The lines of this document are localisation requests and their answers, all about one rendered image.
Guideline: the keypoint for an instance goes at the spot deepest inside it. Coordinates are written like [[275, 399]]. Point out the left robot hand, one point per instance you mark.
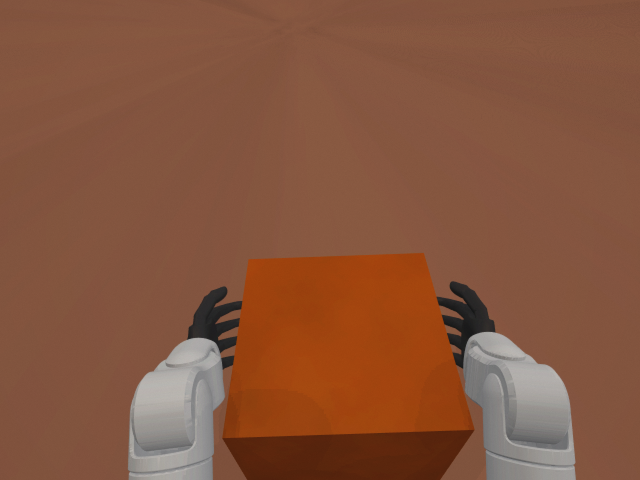
[[207, 315]]

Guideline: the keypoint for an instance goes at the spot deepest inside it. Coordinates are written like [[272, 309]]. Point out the robot left forearm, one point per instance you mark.
[[171, 433]]

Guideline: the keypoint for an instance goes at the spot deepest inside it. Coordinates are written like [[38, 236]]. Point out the carton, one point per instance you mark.
[[343, 370]]

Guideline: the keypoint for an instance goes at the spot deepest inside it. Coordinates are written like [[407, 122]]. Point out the robot right forearm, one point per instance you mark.
[[527, 426]]

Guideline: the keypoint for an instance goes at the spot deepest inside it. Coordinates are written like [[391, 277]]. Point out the right robot hand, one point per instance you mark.
[[474, 312]]

